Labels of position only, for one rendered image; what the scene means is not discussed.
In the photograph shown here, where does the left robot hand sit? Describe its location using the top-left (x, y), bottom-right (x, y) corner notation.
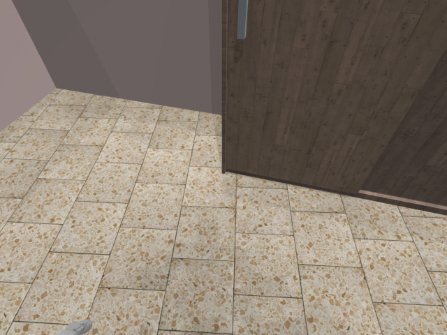
top-left (57, 320), bottom-right (92, 335)

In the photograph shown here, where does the wardrobe door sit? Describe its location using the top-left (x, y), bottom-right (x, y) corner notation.
top-left (226, 0), bottom-right (447, 194)
top-left (361, 48), bottom-right (447, 206)

